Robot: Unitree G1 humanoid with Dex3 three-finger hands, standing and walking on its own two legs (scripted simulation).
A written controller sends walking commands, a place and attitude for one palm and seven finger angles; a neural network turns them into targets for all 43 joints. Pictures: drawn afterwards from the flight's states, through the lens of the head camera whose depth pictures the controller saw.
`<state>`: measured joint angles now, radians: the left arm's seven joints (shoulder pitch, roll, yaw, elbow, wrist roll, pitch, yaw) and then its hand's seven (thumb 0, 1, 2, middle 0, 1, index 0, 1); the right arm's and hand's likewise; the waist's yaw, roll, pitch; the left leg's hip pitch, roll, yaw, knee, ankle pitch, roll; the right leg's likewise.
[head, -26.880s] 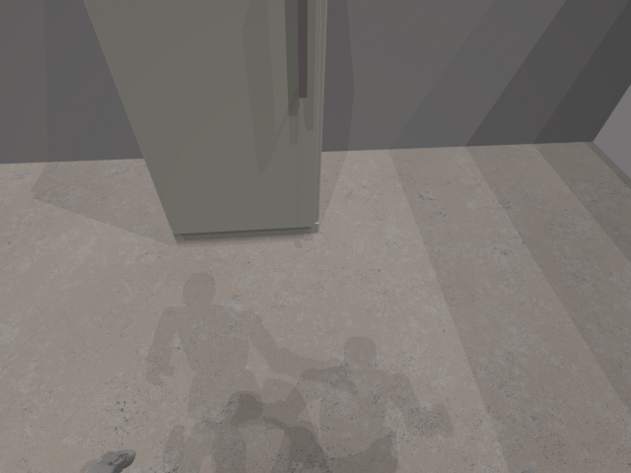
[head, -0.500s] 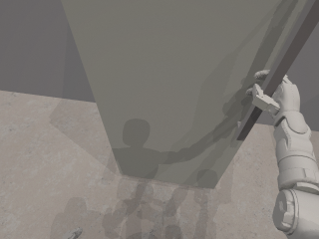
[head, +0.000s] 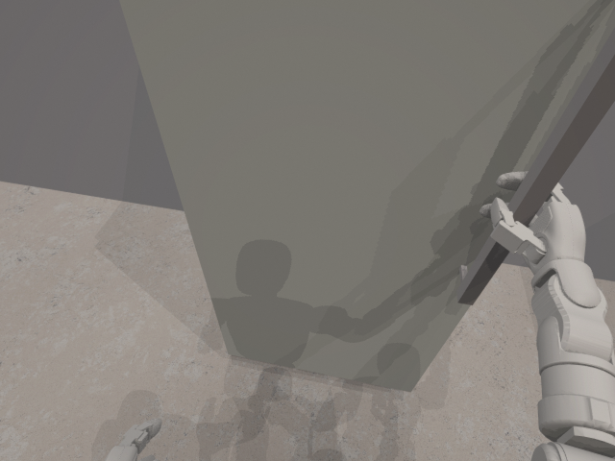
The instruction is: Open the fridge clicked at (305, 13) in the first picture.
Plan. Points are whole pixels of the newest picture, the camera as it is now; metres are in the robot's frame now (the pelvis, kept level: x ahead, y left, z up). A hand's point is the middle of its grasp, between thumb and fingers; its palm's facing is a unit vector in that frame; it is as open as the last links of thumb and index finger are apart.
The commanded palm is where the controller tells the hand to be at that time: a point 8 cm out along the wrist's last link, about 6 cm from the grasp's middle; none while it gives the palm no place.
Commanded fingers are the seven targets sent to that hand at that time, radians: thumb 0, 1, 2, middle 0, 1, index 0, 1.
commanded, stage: pull the door a little, standing still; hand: right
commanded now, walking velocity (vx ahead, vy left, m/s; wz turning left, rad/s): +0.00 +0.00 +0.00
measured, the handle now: (527, 182) +0.45 -0.22 +0.18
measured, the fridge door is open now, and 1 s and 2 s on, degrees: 0 23 65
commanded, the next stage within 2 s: walk backward, drawing the door open in 0.38 s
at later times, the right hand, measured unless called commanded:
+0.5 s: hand (503, 265) +0.33 -0.18 +0.14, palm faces +0.05 +1.00 +0.00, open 5.9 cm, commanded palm +0.31 -0.23 +0.13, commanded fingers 0.00 -0.90 -0.90 0.45 1.40 0.45 1.40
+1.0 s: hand (465, 369) +0.21 -0.12 +0.14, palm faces +0.23 +0.95 -0.20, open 6.6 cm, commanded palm +0.16 -0.16 +0.13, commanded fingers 0.00 -0.90 -0.90 0.45 1.40 0.45 1.40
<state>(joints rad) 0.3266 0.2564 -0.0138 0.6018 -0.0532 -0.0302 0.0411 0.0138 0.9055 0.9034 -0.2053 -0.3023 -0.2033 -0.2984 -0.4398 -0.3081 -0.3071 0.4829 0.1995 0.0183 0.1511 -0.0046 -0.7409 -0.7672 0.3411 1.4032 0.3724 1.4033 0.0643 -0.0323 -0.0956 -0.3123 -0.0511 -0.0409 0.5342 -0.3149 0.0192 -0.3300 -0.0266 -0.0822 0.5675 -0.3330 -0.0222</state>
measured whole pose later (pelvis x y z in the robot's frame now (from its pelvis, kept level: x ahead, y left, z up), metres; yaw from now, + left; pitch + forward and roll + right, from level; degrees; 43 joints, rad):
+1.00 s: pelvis -0.06 +0.05 +0.00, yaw -5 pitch -1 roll +0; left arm 0.17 0.18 -0.03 0.57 0.01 0.06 0.07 0.01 0.90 0.90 -0.21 -0.30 -0.21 -0.30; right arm 0.16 -0.17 -0.06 -0.22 0.06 0.01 -0.10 -0.04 -0.60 -0.69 0.45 1.40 0.30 1.40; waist 0.03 -0.09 0.00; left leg -0.25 -0.05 0.10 0.50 -0.24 0.08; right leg -0.29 -0.02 0.04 0.50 -0.20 0.01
